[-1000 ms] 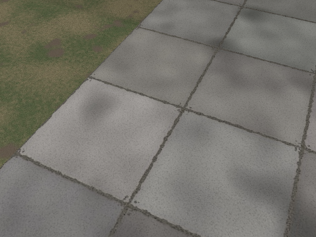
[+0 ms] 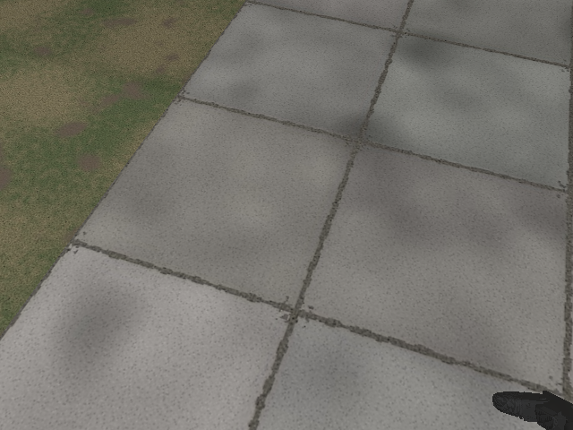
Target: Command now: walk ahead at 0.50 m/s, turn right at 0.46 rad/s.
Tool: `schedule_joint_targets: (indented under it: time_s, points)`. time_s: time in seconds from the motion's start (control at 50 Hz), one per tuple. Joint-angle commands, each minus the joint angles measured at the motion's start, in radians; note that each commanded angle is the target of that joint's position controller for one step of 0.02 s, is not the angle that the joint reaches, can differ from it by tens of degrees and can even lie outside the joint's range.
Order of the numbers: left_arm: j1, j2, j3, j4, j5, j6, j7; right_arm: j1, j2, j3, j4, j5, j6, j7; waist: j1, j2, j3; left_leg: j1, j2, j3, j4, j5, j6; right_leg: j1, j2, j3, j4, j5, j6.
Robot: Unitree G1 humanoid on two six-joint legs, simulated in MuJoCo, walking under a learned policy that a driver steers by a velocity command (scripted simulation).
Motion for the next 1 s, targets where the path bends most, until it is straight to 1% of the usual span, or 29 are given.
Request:
schedule_joint_targets:
  time_s: [0.02, 0.04, 0.06, 0.1, 0.18, 0.26, 0.34, 0.38, 0.4, 0.42, 0.44, 0.46, 0.48, 0.5, 0.52, 0.54, 0.56, 0.58, 0.6, 0.64, 0.68, 0.76, 0.82, 0.86, 0.92, 0.94, 0.96, 0.98, 1.0]
  points:
    - [-0.031, 0.132, 0.022, -0.120, -0.029, -0.031, 0.002, 0.317, -0.167, -0.060, 0.017, 0.000, 0.007, -0.013, -0.179, 0.188, -0.221, 0.717, 0.377, -0.557, -0.237, -0.298, 0.190, -0.631, -0.049, 0.047, 0.506, 0.007, -0.005]
    - [-0.078, 0.125, 0.024, -0.129, -0.020, -0.027, 0.004, 0.257, -0.143, -0.051, 0.016, -0.003, 0.009, -0.014, -0.156, 0.127, -0.153, 0.601, 0.338, -0.438, -0.253, -0.191, 0.170, -0.605, -0.088, 0.023, 0.491, 0.086, 0.001]
    - [-0.106, 0.115, 0.027, -0.139, -0.009, -0.021, 0.002, 0.211, -0.112, -0.043, 0.021, -0.005, 0.011, -0.013, -0.133, 0.117, -0.091, 0.503, 0.300, -0.348, -0.284, -0.105, 0.164, -0.582, -0.113, 0.022, 0.444, 0.140, 0.006]
    - [-0.090, 0.081, 0.029, -0.144, -0.013, 0.002, -0.007, 0.165, -0.098, -0.042, 0.030, -0.010, 0.003, -0.015, -0.090, 0.150, -0.048, 0.386, 0.264, -0.225, -0.345, -0.019, 0.160, -0.500, -0.146, 0.015, 0.396, 0.195, 0.014]
    - [-0.147, 0.038, 0.021, -0.184, -0.003, 0.027, -0.010, 0.160, -0.137, -0.060, 0.062, -0.005, -0.009, -0.021, -0.078, 0.093, 0.005, 0.347, 0.273, -0.076, -0.405, 0.121, 0.184, -0.536, -0.158, 0.006, 0.275, 0.291, 0.037]
    - [-0.250, 0.020, 0.011, -0.217, -0.002, 0.018, -0.035, 0.169, -0.171, -0.070, 0.081, -0.002, 0.003, -0.030, -0.110, 0.074, 0.029, 0.371, 0.244, 0.071, -0.411, 0.164, 0.158, -0.499, -0.146, -0.046, 0.043, 0.486, 0.026]
    - [-0.361, 0.024, 0.009, -0.267, -0.003, 0.018, -0.056, 0.218, -0.208, -0.084, 0.107, 0.018, 0.023, -0.032, -0.143, 0.064, 0.066, 0.457, 0.272, 0.135, -0.392, 0.176, 0.134, -0.487, -0.128, -0.102, -0.094, 0.481, -0.009]
    - [-0.376, 0.043, 0.017, -0.287, 0.000, 0.021, -0.063, 0.224, -0.228, -0.092, 0.116, 0.030, 0.036, -0.032, -0.131, 0.071, 0.066, 0.516, 0.288, 0.160, -0.336, 0.298, 0.118, -0.468, -0.104, -0.132, -0.130, 0.405, -0.040]
    - [-0.358, 0.059, 0.025, -0.291, 0.002, 0.023, -0.064, 0.219, -0.245, -0.097, 0.115, 0.036, 0.043, -0.033, -0.111, 0.085, 0.043, 0.536, 0.288, 0.177, -0.273, 0.461, 0.108, -0.418, -0.074, -0.160, -0.137, 0.353, -0.061]
    - [-0.302, 0.083, 0.040, -0.284, 0.004, 0.028, -0.062, 0.213, -0.261, -0.102, 0.113, 0.042, 0.050, -0.035, -0.072, 0.101, -0.002, 0.544, 0.281, 0.196, -0.169, 0.633, 0.096, -0.327, -0.033, -0.192, -0.139, 0.304, -0.085]
    - [-0.166, 0.120, 0.064, -0.250, 0.001, 0.031, -0.057, 0.197, -0.260, -0.101, 0.110, 0.049, 0.058, -0.036, 0.011, 0.089, -0.074, 0.508, 0.251, 0.228, 0.018, 0.729, 0.074, -0.147, 0.020, -0.221, -0.190, 0.330, -0.116]
    - [0.011, 0.188, 0.101, -0.199, -0.002, 0.040, -0.040, 0.214, -0.226, -0.087, 0.104, 0.036, 0.057, -0.040, 0.089, 0.044, -0.166, 0.338, 0.211, 0.241, 0.278, 0.608, 0.033, 0.145, 0.035, -0.171, -0.212, 0.369, -0.155]
    - [0.027, 0.312, 0.122, -0.194, -0.014, 0.041, -0.023, 0.299, -0.084, -0.042, 0.055, -0.022, 0.044, -0.032, -0.003, -0.257, -0.221, -0.098, 0.064, 0.219, 0.659, -0.272, -0.035, 0.471, -0.228, 0.304, -0.256, 0.337, -0.297]
    - [0.031, 0.290, 0.103, -0.243, -0.007, 0.018, -0.034, 0.262, -0.100, -0.028, 0.026, 0.002, 0.006, -0.022, 0.015, -0.224, -0.418, -0.278, -0.049, -0.045, 0.851, -0.506, -0.043, 0.594, -0.362, 0.766, -0.462, 0.074, -0.429]
    - [0.011, 0.209, 0.079, -0.231, 0.001, -0.002, -0.043, 0.129, -0.189, -0.051, 0.001, 0.046, -0.016, -0.014, 0.057, -0.099, -0.299, -0.375, 0.005, -0.098, 0.863, -0.404, -0.021, 0.529, -0.344, 0.664, -0.519, 0.100, -0.357]
    - [-0.028, 0.184, 0.070, -0.224, 0.003, -0.013, -0.043, 0.100, -0.178, -0.045, -0.012, 0.048, -0.029, -0.015, 0.026, -0.069, -0.191, -0.375, 0.044, -0.089, 0.788, -0.313, -0.001, 0.398, -0.307, 0.537, -0.512, 0.179, -0.323]
    - [-0.100, 0.149, 0.059, -0.232, 0.003, -0.017, -0.040, 0.106, -0.171, -0.044, 0.004, 0.021, -0.031, -0.025, -0.022, -0.002, -0.128, -0.310, 0.083, -0.093, 0.703, -0.249, -0.003, 0.257, -0.264, 0.428, -0.503, 0.299, -0.289]
    - [-0.149, 0.124, 0.050, -0.246, 0.012, -0.018, -0.036, 0.125, -0.181, -0.051, 0.012, 0.004, -0.025, -0.028, -0.061, -0.016, -0.105, -0.230, 0.105, -0.100, 0.636, -0.207, -0.008, 0.151, -0.232, 0.354, -0.513, 0.405, -0.277]
    - [-0.171, 0.118, 0.046, -0.258, 0.020, -0.018, -0.032, 0.139, -0.182, -0.054, 0.015, 0.001, -0.013, -0.026, -0.082, -0.030, -0.096, -0.179, 0.111, -0.101, 0.605, -0.183, -0.015, 0.089, -0.213, 0.324, -0.533, 0.456, -0.274]
    - [-0.166, 0.125, 0.048, -0.250, 0.014, -0.023, -0.021, 0.141, -0.154, -0.050, 0.017, -0.009, 0.006, -0.025, -0.093, -0.018, -0.082, -0.150, 0.103, -0.081, 0.525, -0.153, -0.042, 0.020, -0.195, 0.268, -0.555, 0.550, -0.281]
    - [-0.135, 0.145, 0.053, -0.234, 0.010, -0.023, -0.007, 0.086, -0.127, -0.041, 0.000, -0.014, 0.017, -0.026, -0.081, -0.011, -0.051, -0.165, 0.086, -0.068, 0.413, -0.066, -0.070, -0.023, -0.170, 0.216, -0.567, 0.579, -0.274]
    - [-0.082, 0.153, 0.056, -0.206, 0.002, -0.012, 0.010, -0.062, -0.092, -0.024, -0.034, -0.006, 0.012, -0.015, -0.024, -0.050, -0.015, -0.107, 0.030, -0.064, 0.117, 0.182, -0.084, -0.065, -0.113, 0.166, -0.555, 0.470, -0.213]
    - [-0.037, 0.150, 0.055, -0.176, -0.002, -0.010, 0.011, -0.122, -0.098, -0.022, -0.050, 0.007, 0.001, 0.001, 0.005, -0.064, -0.005, -0.058, 0.011, -0.064, 0.015, 0.252, -0.071, -0.040, -0.136, 0.193, -0.533, 0.413, -0.197]
    - [-0.010, 0.133, 0.050, -0.154, -0.002, -0.007, 0.012, -0.135, -0.114, -0.027, -0.056, 0.007, -0.008, 0.010, 0.013, -0.070, -0.001, -0.062, 0.011, -0.073, -0.031, 0.226, -0.049, 0.031, -0.165, 0.228, -0.487, 0.411, -0.190]
    - [-0.008, 0.136, 0.053, -0.137, 0.004, 0.004, 0.013, -0.092, -0.139, -0.040, -0.053, 0.008, -0.017, 0.014, -0.015, -0.111, 0.002, -0.015, 0.000, -0.051, -0.066, 0.091, -0.001, 0.112, -0.200, 0.272, -0.419, 0.524, -0.172]
    - [-0.023, 0.130, 0.050, -0.138, 0.003, 0.007, 0.012, -0.021, -0.153, -0.051, -0.034, 0.005, -0.021, 0.009, -0.056, -0.116, -0.027, 0.081, -0.020, -0.023, -0.105, 0.080, 0.026, 0.118, -0.175, 0.257, -0.352, 0.646, -0.155]
    - [-0.033, 0.100, 0.038, -0.145, 0.008, 0.007, 0.009, 0.092, -0.186, -0.067, -0.011, -0.005, -0.025, 0.004, -0.111, -0.098, -0.118, 0.267, 0.019, -0.050, -0.095, 0.107, 0.070, 0.083, -0.122, 0.215, -0.198, 0.722, -0.126]
    - [-0.004, 0.060, 0.020, -0.165, 0.024, 0.004, 0.011, 0.250, -0.249, -0.083, 0.003, -0.017, -0.026, 0.001, -0.156, 0.027, -0.277, 0.569, 0.190, -0.254, -0.047, 0.120, 0.158, -0.101, -0.042, 0.144, 0.091, 0.537, -0.080]
    - [0.120, 0.010, 0.004, -0.163, -0.003, -0.008, 0.011, 0.343, -0.287, -0.098, 0.055, -0.010, -0.012, 0.012, -0.119, 0.342, -0.363, 0.827, 0.360, -0.703, -0.181, -0.151, 0.295, -0.442, 0.092, 0.062, 0.395, -0.034, -0.008]
Next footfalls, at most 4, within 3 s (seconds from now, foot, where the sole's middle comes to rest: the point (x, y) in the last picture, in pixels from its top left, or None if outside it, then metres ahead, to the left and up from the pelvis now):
0.46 right None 0.37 -0.18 -0.76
0.96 left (363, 328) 0.72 -0.12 -0.76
1.48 right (504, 304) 0.81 -0.49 -0.76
2.02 left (455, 194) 1.18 -0.40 -0.76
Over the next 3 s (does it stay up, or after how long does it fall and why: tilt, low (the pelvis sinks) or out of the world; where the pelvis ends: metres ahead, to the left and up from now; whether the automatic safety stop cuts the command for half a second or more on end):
stays up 1.30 -0.51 0.01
